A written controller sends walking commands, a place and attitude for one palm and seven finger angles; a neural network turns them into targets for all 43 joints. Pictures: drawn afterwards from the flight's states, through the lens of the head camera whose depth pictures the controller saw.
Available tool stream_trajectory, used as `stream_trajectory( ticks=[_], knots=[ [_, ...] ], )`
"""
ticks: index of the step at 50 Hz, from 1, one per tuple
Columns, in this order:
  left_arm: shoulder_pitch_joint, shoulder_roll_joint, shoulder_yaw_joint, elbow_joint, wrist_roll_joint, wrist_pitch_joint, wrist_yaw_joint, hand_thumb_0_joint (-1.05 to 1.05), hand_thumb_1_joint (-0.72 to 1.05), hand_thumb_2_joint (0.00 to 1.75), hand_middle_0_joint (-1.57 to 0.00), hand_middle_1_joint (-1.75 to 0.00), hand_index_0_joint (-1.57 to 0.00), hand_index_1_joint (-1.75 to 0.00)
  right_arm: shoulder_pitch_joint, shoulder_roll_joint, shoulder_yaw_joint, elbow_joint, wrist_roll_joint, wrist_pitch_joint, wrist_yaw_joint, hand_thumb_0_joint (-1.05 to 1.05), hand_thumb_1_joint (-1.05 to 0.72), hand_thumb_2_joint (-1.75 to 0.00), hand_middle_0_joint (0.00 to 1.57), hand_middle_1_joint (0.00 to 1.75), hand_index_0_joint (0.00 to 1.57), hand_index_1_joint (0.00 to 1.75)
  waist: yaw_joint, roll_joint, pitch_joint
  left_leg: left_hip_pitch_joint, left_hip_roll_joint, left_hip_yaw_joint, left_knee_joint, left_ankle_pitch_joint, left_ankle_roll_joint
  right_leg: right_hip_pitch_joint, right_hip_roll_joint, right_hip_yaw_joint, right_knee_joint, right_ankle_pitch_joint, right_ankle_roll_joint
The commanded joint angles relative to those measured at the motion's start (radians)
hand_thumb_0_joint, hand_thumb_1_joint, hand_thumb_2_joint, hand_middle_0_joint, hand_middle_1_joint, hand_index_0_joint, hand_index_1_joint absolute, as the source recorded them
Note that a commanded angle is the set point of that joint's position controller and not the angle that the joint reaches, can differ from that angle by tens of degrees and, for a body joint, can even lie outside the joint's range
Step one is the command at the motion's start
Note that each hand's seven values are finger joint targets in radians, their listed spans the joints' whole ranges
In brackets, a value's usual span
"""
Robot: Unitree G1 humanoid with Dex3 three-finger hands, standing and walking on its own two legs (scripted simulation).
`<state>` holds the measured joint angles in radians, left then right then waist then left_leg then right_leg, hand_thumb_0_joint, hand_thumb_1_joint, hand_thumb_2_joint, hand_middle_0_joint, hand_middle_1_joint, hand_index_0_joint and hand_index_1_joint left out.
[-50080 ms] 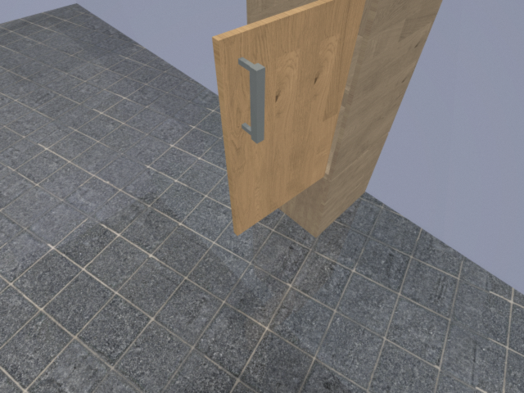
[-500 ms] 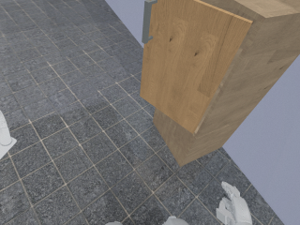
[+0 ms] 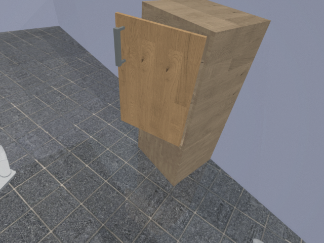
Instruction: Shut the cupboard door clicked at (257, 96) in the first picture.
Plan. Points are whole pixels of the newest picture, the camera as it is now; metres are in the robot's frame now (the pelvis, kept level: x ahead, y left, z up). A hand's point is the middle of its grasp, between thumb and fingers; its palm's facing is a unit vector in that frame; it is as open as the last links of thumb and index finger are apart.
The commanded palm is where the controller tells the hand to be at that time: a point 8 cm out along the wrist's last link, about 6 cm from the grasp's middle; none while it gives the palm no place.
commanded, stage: stop stepping back and stand still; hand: left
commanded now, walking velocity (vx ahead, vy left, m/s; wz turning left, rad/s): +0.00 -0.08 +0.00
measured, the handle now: (120, 46) +0.85 +0.19 +0.13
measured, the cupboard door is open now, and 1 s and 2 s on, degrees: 23 23 23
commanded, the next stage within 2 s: let the arm hang, fingers relaxed in 0.26 s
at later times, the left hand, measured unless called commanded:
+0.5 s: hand (51, 224) +0.19 +0.25 -0.02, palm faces +0.14 -0.89 -0.44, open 7.4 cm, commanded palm none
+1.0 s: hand out of the picture -0.08 +0.20 -0.16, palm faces +0.03 -0.97 -0.25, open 7.3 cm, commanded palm none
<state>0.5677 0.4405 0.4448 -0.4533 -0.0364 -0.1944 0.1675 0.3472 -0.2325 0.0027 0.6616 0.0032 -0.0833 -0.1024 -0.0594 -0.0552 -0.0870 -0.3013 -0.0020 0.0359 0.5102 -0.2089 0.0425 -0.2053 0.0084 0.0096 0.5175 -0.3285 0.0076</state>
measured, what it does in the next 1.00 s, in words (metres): stands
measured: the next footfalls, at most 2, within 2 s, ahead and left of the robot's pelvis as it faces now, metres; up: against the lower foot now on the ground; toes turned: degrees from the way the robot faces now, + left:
none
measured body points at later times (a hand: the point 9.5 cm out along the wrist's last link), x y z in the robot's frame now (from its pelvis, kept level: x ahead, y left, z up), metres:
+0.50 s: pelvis -0.02 +0.00 -0.01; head -0.02 -0.02 +0.44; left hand +0.17 +0.30 +0.01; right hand +0.17 -0.25 -0.11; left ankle +0.04 +0.09 -0.74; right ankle -0.03 -0.12 -0.74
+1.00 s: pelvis -0.02 +0.00 +0.00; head -0.02 -0.01 +0.45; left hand -0.08 +0.25 -0.15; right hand -0.02 -0.24 -0.16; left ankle +0.04 +0.09 -0.74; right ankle -0.03 -0.12 -0.74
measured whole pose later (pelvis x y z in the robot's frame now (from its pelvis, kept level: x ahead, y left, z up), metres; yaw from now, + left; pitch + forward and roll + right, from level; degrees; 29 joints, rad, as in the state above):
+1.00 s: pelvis -0.02 +0.00 +0.00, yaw +2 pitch -1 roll -1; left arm 0.39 0.22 0.01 1.11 0.02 0.02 0.01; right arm 0.32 -0.19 0.00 1.06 -0.02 0.03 -0.02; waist 0.00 0.03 0.02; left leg -0.29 -0.02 0.01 0.44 -0.13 0.04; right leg -0.17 0.01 -0.03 0.44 -0.25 -0.01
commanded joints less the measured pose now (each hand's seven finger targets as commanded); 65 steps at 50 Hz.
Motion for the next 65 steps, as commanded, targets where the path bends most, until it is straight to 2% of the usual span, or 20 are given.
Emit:
stream_trajectory(
  ticks=[1,5,10,12,17,18,19,20,23,25,27,28,30,32,35,37,40,44,47,65],
  knots=[
    [-0.1,0.159,0.086,-0.216,0.008,-0.074,0.016,0.0,0.9,0.9,-0.2,-0.3,-0.2,-0.3,-0.183,-0.115,-0.035,-0.171,-0.004,-0.092,0.001,0.0,-0.9,-0.9,0.2,0.3,0.2,0.3,0.047,0.217,0.09,-0.125,0.171,-0.236,-0.33,-0.379,0.023,0.067,0.021,-0.025,-0.053,0.033,-0.009],
    [-0.077,0.143,0.076,-0.211,0.009,-0.083,0.014,0.0,0.9,0.9,-0.2,-0.3,-0.2,-0.3,-0.183,-0.11,-0.036,-0.17,-0.008,-0.095,0.013,0.0,-0.9,-0.9,0.2,0.3,0.2,0.3,0.05,0.203,0.034,-0.101,0.118,-0.165,-0.246,-0.258,-0.001,0.1,-0.016,0.018,-0.116,0.052,-0.025],
    [-0.043,0.146,0.09,-0.177,-0.007,-0.076,0.01,0.0,0.9,0.9,-0.2,-0.3,-0.2,-0.3,-0.193,-0.088,-0.041,-0.166,-0.007,-0.069,0.023,0.0,-0.9,-0.9,0.2,0.3,0.2,0.3,0.046,0.009,0.046,0.029,0.049,-0.087,-0.043,-0.13,-0.026,-0.104,-0.108,0.167,-0.278,-0.129,-0.072],
    [-0.079,0.138,0.077,-0.178,-0.008,-0.073,0.012,0.0,0.9,0.9,-0.2,-0.3,-0.2,-0.3,-0.195,-0.084,-0.038,-0.156,-0.009,-0.061,0.02,0.0,-0.9,-0.9,0.2,0.3,0.2,0.3,0.039,0.036,0.06,0.065,0.049,-0.083,-0.008,-0.085,-0.027,-0.158,-0.128,0.185,-0.29,-0.129,-0.082],
    [-0.168,0.132,0.051,-0.155,-0.002,-0.07,0.011,0.0,0.9,0.9,-0.2,-0.3,-0.2,-0.3,-0.21,-0.089,-0.029,-0.158,-0.006,-0.067,0.006,0.0,-0.9,-0.9,0.2,0.3,0.2,0.3,0.046,0.115,0.07,0.095,0.086,-0.123,-0.132,-0.04,-0.014,-0.115,-0.041,0.092,-0.214,0.025,-0.033],
    [-0.128,-0.038,-0.349,0.573,0.075,0.096,-0.139,0.0,0.9,0.9,-0.2,-0.3,-0.2,-0.3,-0.267,-0.282,-0.077,0.04,-0.003,-0.111,0.102,0.0,-0.9,-0.9,0.2,0.3,0.2,0.3,0.025,0.134,0.122,0.01,0.115,-0.152,0.043,0.346,-0.005,-0.157,-0.089,-0.008,-0.009,0.276,-0.044],
    [-0.131,-0.052,-0.326,0.587,0.061,0.181,-0.156,0.0,0.9,0.9,-0.2,-0.3,-0.2,-0.3,-0.208,-0.244,-0.082,0.038,0.002,-0.044,0.101,0.0,-0.9,-0.9,0.2,0.3,0.2,0.3,0.041,0.134,0.043,0.07,0.124,-0.117,0.025,0.419,-0.018,-0.137,-0.078,0.03,0.001,0.234,-0.043],
    [-0.137,-0.072,-0.336,0.569,0.057,0.208,-0.159,0.0,0.9,0.9,-0.2,-0.3,-0.2,-0.3,-0.202,-0.231,-0.075,0.017,0.003,-0.025,0.095,0.0,-0.9,-0.9,0.2,0.3,0.2,0.3,0.046,0.151,0.051,0.058,0.139,-0.124,0.012,0.406,-0.008,-0.143,-0.067,0.012,0.026,0.158,-0.036],
    [-0.198,-0.066,-0.351,0.704,0.065,0.201,-0.163,0.0,0.9,0.9,-0.2,-0.3,-0.2,-0.3,-0.199,-0.231,-0.054,0.037,-0.019,0.008,0.092,0.0,-0.9,-0.9,0.2,0.3,0.2,0.3,0.062,0.022,0.022,-0.032,0.186,-0.232,-0.051,0.361,0.056,-0.068,-0.029,-0.01,0.113,0.029,-0.034],
    [-0.216,-0.038,-0.354,0.823,0.071,0.189,-0.164,0.0,0.9,0.9,-0.2,-0.3,-0.2,-0.3,-0.225,-0.225,-0.047,0.051,-0.024,0.02,0.091,0.0,-0.9,-0.9,0.2,0.3,0.2,0.3,0.074,-0.12,-0.012,-0.027,0.143,-0.209,-0.013,0.301,0.044,-0.02,-0.057,0.041,0.018,0.125,-0.048],
    [-0.249,-0.016,-0.364,0.931,0.071,0.181,-0.163,0.0,0.9,0.9,-0.2,-0.3,-0.2,-0.3,-0.213,-0.189,-0.043,0.065,-0.021,0.036,0.095,0.0,-0.9,-0.9,0.2,0.3,0.2,0.3,0.056,-0.177,-0.044,0.025,0.059,-0.137,0.07,0.217,0.002,-0.052,-0.149,0.129,-0.065,0.229,-0.094],
    [-0.276,-0.022,-0.373,0.982,0.069,0.185,-0.159,0.0,0.9,0.9,-0.2,-0.3,-0.2,-0.3,-0.2,-0.16,-0.037,0.084,-0.024,0.05,0.095,0.0,-0.9,-0.9,0.2,0.3,0.2,0.3,0.043,-0.178,-0.027,0.047,0.027,-0.112,0.095,0.137,-0.014,-0.093,-0.185,0.161,-0.104,0.227,-0.12],
    [-0.313,-0.047,-0.394,1.068,0.063,0.192,-0.151,0.0,0.9,0.9,-0.2,-0.3,-0.2,-0.3,-0.176,-0.125,-0.03,0.122,-0.031,0.074,0.094,0.0,-0.9,-0.9,0.2,0.3,0.2,0.3,0.028,-0.059,0.004,0.088,0.015,-0.09,0.095,0.085,-0.028,-0.137,-0.196,0.165,-0.133,0.183,-0.139],
    [-0.315,-0.066,-0.407,1.147,0.06,0.195,-0.148,0.0,0.9,0.9,-0.2,-0.3,-0.2,-0.3,-0.16,-0.118,-0.024,0.157,-0.031,0.078,0.093,0.0,-0.9,-0.9,0.2,0.3,0.2,0.3,0.026,0.106,0.018,0.123,0.056,-0.13,0.018,0.165,-0.022,-0.137,-0.143,0.116,-0.111,0.114,-0.104],
    [-0.236,-0.111,-0.4,1.27,0.056,0.205,-0.145,0.0,0.9,0.9,-0.2,-0.3,-0.2,-0.3,-0.158,-0.112,-0.023,0.203,-0.033,0.083,0.081,0.0,-0.9,-0.9,0.2,0.3,0.2,0.3,0.061,0.304,0.059,0.015,0.098,-0.199,-0.127,0.008,0.004,-0.032,-0.073,0.054,-0.108,0.007,-0.065],
    [-0.21,-0.104,-0.405,1.339,0.055,0.208,-0.148,0.0,0.9,0.9,-0.2,-0.3,-0.2,-0.3,-0.136,-0.118,-0.025,0.229,-0.029,0.087,0.076,0.0,-0.9,-0.9,0.2,0.3,0.2,0.3,0.067,0.317,0.08,-0.007,0.105,-0.215,-0.176,-0.081,0.005,0.003,-0.063,0.038,-0.119,0.011,-0.064],
    [-0.188,-0.114,-0.41,1.414,0.054,0.207,-0.153,0.0,0.9,0.9,-0.2,-0.3,-0.2,-0.3,-0.099,-0.12,-0.033,0.27,-0.025,0.09,0.071,0.0,-0.9,-0.9,0.2,0.3,0.2,0.3,0.071,0.266,0.112,-0.037,0.11,-0.23,-0.241,-0.221,0.005,0.021,-0.056,0.029,-0.133,-0.001,-0.064],
    [-0.18,-0.124,-0.416,1.481,0.055,0.197,-0.152,0.0,0.9,0.9,-0.2,-0.3,-0.2,-0.3,-0.041,-0.12,-0.04,0.312,-0.02,0.089,0.067,0.0,-0.9,-0.9,0.2,0.3,0.2,0.3,0.058,0.076,0.125,0.008,0.102,-0.214,-0.221,-0.197,0.006,-0.013,-0.073,0.058,-0.184,-0.03,-0.07],
    [-0.174,-0.13,-0.418,1.511,0.053,0.193,-0.148,0.0,0.9,0.9,-0.2,-0.3,-0.2,-0.3,-0.018,-0.11,-0.043,0.344,-0.018,0.089,0.067,0.0,-0.9,-0.9,0.2,0.3,0.2,0.3,0.051,0.028,0.137,0.056,0.1,-0.188,-0.205,-0.159,0.004,-0.065,-0.082,0.067,-0.205,-0.062,-0.072],
    [-0.165,-0.183,-0.429,1.576,0.049,0.188,-0.132,0.0,0.9,0.9,-0.2,-0.3,-0.2,-0.3,0.015,-0.015,-0.017,0.432,-0.018,0.086,0.065,0.0,-0.9,-0.9,0.2,0.3,0.2,0.3,0.051,0.057,0.207,0.077,0.086,-0.129,-0.185,0.0,-0.008,-0.084,-0.092,0.083,-0.221,0.009,-0.06]
  ],
)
